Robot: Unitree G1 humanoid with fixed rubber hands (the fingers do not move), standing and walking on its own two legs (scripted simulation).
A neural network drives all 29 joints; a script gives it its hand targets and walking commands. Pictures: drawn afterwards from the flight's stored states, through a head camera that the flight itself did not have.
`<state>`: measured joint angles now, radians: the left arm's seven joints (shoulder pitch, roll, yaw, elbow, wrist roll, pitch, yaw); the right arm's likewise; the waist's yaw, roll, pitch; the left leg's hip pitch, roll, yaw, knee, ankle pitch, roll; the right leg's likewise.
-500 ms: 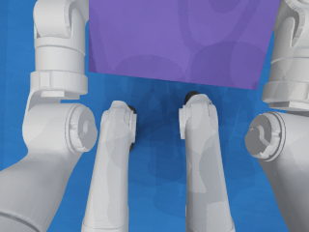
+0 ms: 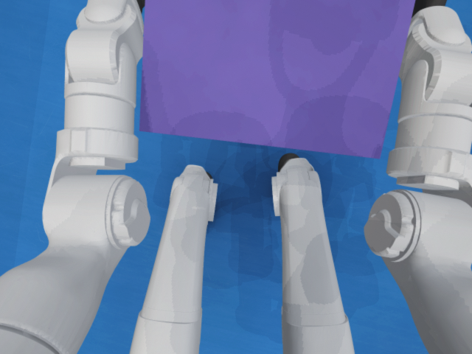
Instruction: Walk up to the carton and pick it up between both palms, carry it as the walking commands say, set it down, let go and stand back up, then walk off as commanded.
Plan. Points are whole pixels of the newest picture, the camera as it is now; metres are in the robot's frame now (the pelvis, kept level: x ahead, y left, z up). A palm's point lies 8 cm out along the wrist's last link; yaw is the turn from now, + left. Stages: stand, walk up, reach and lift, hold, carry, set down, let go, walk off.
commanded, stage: reach and lift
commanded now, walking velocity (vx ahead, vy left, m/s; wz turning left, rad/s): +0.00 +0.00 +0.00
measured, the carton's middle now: (264, 38) +0.51 -0.05 -0.15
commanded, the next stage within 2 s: none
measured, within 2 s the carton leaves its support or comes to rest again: neither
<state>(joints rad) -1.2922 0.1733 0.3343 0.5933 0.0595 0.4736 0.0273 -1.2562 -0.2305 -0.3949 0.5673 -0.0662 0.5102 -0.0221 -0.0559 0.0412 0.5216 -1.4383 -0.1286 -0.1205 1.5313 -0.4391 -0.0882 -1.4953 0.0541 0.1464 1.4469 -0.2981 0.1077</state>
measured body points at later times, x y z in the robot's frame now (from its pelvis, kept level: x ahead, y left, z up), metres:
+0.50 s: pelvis +0.01 -0.01 +0.06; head +0.31 -0.04 +0.38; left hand +0.54 +0.12 -0.02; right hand +0.50 -0.23 -0.03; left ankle +0.14 +0.14 -0.54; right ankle +0.19 -0.15 -0.54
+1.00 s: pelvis +0.06 +0.00 +0.12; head +0.23 -0.02 +0.54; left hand +0.51 +0.13 +0.09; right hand +0.48 -0.22 +0.09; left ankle +0.14 +0.14 -0.54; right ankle +0.19 -0.15 -0.54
